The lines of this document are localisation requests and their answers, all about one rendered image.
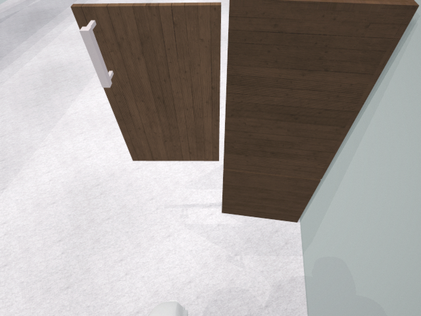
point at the handle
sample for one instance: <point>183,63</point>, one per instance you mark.
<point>95,54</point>

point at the cupboard door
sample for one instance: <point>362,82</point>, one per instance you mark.
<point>165,91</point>

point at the left robot thigh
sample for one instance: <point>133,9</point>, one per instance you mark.
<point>169,309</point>

